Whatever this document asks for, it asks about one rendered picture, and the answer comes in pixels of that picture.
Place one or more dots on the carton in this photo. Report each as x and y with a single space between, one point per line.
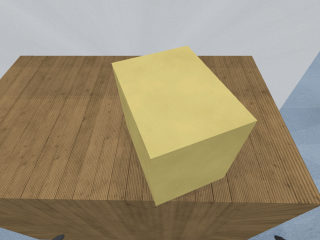
186 126

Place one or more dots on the pedestal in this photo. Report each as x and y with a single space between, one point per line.
68 165

